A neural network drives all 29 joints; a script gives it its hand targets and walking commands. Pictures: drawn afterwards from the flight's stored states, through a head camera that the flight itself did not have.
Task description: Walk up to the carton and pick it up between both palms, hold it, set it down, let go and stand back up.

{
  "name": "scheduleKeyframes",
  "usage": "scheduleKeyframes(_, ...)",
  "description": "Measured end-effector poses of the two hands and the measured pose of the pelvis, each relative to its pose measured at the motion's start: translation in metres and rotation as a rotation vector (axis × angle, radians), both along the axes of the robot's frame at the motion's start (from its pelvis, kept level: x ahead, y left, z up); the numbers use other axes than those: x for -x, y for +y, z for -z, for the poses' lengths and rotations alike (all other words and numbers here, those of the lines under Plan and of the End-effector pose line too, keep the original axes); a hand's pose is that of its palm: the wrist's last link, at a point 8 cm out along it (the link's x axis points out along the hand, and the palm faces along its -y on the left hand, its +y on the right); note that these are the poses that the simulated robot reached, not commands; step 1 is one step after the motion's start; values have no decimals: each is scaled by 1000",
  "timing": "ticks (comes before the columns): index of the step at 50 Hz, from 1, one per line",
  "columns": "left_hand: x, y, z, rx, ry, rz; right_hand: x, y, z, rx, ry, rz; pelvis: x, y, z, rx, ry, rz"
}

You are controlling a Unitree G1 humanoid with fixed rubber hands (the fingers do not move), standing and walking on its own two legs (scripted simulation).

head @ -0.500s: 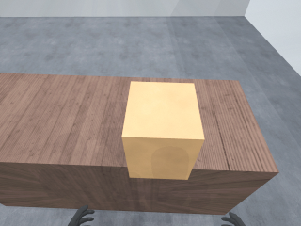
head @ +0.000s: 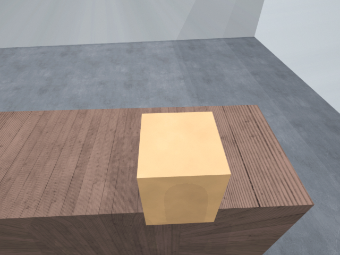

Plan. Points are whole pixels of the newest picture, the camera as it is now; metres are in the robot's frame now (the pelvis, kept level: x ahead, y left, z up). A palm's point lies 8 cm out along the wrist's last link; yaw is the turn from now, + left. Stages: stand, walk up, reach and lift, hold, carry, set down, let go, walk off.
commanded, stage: stand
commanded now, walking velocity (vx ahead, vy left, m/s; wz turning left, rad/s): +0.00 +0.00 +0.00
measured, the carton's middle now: (178, 169) +0.38 -0.01 -0.03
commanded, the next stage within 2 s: none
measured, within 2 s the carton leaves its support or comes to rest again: neither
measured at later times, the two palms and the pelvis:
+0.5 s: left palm out of the picture -0.02 +0.23 -0.15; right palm out of the picture -0.05 -0.19 -0.15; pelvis -0.01 +0.02 +0.00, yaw -1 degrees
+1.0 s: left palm out of the picture -0.03 +0.24 -0.15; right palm out of the picture -0.08 -0.16 -0.15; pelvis -0.02 +0.04 +0.00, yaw -2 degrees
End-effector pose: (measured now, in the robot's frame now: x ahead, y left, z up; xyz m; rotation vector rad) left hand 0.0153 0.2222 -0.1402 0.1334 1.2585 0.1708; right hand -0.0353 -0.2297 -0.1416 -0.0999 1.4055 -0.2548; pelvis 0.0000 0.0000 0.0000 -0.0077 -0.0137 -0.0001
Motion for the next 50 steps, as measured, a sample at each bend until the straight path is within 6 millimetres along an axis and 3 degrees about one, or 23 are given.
scheduleKeyframes(16, 27, 4, 8, 12, 144, 0, 11, 38, 9, -45, 49, 14, 1, 17, 2, -6, -15, 15)
scheduleKeyframes(50, 49, 19, 13, 25, 210, 59, 49, 70, 11, -66, 82, 35, 21, 40, 3, -14, -26, 33)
